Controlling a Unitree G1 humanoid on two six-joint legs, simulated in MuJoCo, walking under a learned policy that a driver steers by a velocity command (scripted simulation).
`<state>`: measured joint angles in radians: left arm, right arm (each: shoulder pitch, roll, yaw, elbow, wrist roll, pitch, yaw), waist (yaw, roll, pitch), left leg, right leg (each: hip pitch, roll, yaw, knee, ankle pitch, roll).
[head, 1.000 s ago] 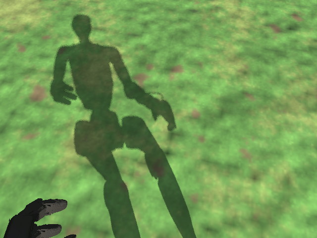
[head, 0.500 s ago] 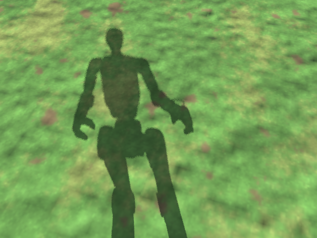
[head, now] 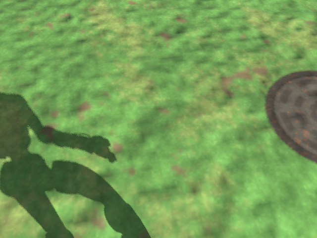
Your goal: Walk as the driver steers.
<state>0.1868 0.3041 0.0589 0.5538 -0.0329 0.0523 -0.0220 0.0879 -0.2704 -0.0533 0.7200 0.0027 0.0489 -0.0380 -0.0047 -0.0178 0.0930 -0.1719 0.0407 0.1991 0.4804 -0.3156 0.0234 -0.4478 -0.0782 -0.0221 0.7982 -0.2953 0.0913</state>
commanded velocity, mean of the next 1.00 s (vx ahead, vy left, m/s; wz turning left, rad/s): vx -0.12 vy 0.00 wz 0.43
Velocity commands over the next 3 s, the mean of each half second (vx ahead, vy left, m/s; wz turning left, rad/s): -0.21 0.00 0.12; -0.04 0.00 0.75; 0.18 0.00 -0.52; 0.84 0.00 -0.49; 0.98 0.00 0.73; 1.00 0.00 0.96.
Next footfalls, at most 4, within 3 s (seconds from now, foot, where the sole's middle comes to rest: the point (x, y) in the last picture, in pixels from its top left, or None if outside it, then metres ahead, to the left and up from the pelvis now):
0.04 right None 0.06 -0.14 -0.77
0.44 left None -0.10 0.12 -0.77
0.92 right None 0.01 -0.06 -0.77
1.26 left None -0.12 0.14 -0.77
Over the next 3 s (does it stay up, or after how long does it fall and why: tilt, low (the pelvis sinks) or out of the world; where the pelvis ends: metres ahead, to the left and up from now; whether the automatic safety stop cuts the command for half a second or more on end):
stays up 1.14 0.07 -0.01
